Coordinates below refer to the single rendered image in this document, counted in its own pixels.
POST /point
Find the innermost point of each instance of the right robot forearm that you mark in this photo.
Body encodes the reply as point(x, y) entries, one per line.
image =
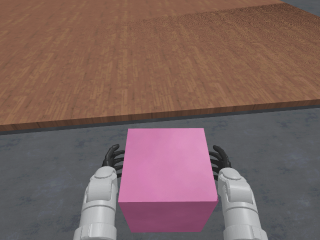
point(239, 208)

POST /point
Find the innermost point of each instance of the carton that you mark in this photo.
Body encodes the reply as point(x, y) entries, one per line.
point(167, 182)

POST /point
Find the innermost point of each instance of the left robot hand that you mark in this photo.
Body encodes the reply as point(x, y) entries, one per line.
point(110, 161)

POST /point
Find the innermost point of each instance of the left robot forearm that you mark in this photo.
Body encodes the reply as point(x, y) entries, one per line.
point(97, 221)

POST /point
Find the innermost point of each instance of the right robot hand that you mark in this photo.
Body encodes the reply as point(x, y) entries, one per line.
point(222, 162)

